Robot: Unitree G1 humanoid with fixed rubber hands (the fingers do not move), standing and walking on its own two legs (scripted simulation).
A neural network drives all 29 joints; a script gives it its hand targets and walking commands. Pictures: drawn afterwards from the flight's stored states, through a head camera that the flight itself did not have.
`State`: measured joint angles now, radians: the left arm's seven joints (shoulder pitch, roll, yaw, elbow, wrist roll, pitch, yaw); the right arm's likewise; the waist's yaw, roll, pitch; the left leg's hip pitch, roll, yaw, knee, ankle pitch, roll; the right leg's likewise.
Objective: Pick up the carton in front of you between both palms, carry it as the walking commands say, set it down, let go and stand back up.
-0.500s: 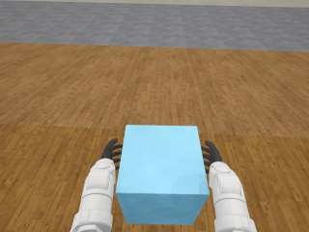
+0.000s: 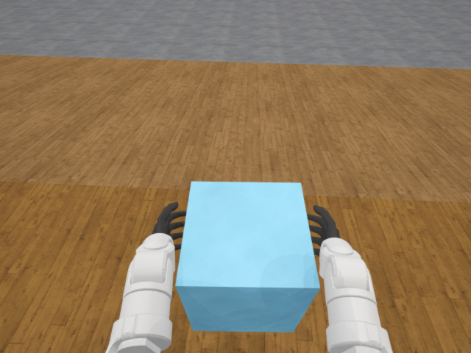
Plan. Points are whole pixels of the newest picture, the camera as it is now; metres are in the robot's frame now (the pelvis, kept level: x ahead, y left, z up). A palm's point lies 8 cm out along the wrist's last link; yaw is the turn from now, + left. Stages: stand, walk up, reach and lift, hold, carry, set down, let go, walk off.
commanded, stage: reach and lift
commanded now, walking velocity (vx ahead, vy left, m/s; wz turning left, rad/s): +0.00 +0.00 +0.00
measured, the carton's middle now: (244, 260) +0.30 +0.00 -0.04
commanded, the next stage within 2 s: hold in 0.38 s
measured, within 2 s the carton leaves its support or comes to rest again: neither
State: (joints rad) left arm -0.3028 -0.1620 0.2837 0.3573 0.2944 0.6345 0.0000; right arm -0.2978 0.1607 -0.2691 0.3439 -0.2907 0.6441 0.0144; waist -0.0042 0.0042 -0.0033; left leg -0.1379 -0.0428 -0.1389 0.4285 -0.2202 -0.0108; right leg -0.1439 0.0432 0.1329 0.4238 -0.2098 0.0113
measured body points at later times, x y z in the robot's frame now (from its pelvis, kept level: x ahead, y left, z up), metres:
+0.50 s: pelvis +0.01 +0.00 +0.00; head -0.04 +0.00 +0.45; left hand +0.31 +0.15 +0.04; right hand +0.30 -0.15 +0.04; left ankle +0.01 +0.13 -0.74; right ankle +0.02 -0.13 -0.74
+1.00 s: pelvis +0.00 +0.00 +0.00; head -0.05 +0.00 +0.45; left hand +0.30 +0.15 +0.05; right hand +0.30 -0.15 +0.05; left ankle +0.01 +0.13 -0.74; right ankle +0.02 -0.13 -0.74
